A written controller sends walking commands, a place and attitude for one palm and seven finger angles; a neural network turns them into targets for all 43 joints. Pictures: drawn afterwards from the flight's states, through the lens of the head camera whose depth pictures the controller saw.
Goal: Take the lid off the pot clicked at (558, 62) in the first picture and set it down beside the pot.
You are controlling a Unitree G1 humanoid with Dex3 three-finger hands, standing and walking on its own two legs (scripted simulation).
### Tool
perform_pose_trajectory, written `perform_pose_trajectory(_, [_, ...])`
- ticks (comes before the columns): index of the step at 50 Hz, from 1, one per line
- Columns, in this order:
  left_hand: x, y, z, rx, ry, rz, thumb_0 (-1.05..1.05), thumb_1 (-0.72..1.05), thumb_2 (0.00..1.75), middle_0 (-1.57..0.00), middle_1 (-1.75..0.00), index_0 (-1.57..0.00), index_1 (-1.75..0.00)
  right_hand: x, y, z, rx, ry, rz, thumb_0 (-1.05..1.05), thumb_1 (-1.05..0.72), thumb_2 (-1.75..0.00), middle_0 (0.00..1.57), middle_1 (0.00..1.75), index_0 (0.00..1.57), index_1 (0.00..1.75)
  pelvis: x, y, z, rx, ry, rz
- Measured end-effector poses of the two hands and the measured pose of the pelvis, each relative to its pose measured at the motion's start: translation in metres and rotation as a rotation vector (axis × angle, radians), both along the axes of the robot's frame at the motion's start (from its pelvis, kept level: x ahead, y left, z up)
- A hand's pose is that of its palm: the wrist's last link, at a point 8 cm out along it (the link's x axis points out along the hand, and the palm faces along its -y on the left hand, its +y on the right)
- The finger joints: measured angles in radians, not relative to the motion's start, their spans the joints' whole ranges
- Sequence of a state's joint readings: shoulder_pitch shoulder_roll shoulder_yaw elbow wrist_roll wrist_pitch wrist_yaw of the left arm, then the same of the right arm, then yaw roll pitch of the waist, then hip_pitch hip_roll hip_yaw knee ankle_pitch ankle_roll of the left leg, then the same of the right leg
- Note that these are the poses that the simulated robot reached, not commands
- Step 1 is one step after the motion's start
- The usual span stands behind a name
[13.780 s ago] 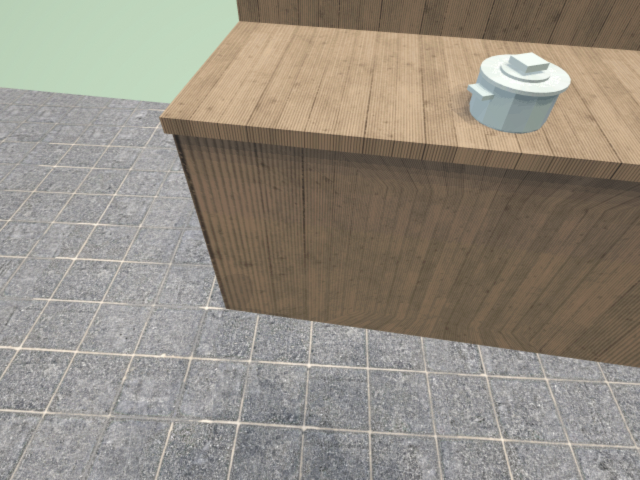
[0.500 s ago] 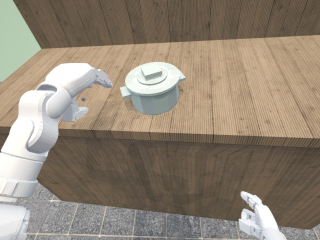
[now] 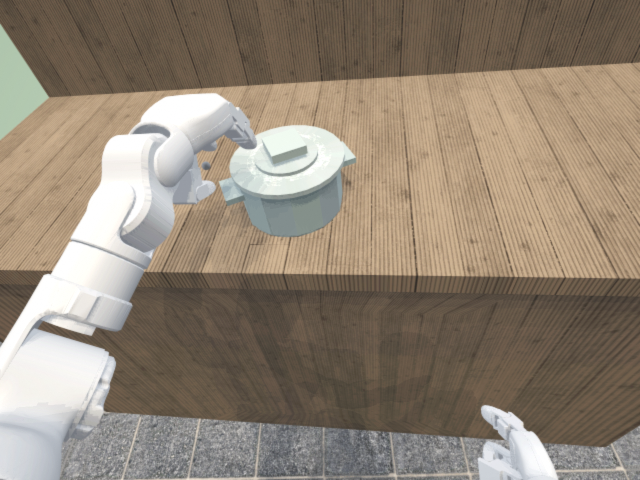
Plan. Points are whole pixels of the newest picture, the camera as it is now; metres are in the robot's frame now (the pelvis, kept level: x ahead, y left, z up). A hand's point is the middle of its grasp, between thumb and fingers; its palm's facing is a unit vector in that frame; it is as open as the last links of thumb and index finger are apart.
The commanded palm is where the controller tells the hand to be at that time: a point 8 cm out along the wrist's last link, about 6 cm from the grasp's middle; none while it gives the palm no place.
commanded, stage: move the open hand above the knob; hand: left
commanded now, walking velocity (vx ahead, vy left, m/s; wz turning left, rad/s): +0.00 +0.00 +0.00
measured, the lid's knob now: (284, 145) +0.53 +0.08 +0.16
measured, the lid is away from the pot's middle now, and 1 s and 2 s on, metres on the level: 0.00 0.00 0.00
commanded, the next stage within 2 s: lower the open fingers around the knob in 1.42 s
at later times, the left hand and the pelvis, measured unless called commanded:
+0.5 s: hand (253, 129) +0.47 +0.10 +0.22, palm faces -0.19 -0.02 -0.98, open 10.2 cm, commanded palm +0.46 +0.10 +0.28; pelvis +0.02 +0.00 +0.00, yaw +0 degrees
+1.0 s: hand (275, 114) +0.50 +0.08 +0.23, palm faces -0.21 -0.03 -0.98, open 10.2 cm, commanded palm +0.48 +0.09 +0.28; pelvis +0.02 +0.00 +0.00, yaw -2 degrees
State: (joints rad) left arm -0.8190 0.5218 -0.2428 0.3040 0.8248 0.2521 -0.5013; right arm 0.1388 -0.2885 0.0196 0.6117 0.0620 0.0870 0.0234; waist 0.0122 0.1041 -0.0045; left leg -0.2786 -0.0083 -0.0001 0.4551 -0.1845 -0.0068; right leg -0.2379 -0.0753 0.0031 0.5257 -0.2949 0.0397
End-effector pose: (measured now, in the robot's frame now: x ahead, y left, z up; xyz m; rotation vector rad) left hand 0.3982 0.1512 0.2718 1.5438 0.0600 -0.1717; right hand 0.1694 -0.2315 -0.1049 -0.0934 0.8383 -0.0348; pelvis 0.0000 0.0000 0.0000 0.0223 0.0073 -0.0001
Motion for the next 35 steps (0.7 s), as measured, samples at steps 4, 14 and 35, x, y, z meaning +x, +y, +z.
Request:
perform_pose_trajectory(4, [0.014, -0.006, -0.002, -0.001, 0.020, 0.011, 0.00, -0.37, 1.61, -0.87, -0.08, -0.86, -0.09, -0.003, -0.001, -0.003, -0.001, 0.022, -0.013, 0.01, -0.90, -0.90, 0.20, 0.30, 0.20, 0.30, 0.003, 0.000, 0.000, 0.001, 0.008, -0.001])
perform_pose_trajectory(14, [0.040, -0.028, 0.004, -0.005, 0.031, 0.005, 0.00, -0.37, 1.61, -0.87, -0.08, -0.86, -0.09, -0.012, -0.005, -0.008, -0.001, 0.066, -0.041, 0.01, -0.90, -0.90, 0.20, 0.30, 0.20, 0.30, 0.011, 0.001, 0.001, 0.002, 0.027, -0.002])
perform_pose_trajectory(35, [0.082, -0.070, 0.015, 0.004, 0.058, -0.002, 0.00, -0.37, 1.61, -0.87, -0.08, -0.86, -0.09, -0.047, -0.016, -0.017, -0.025, 0.157, -0.115, 0.01, -0.90, -0.90, 0.20, 0.30, 0.20, 0.30, 0.016, 0.000, 0.002, 0.004, 0.065, -0.011])
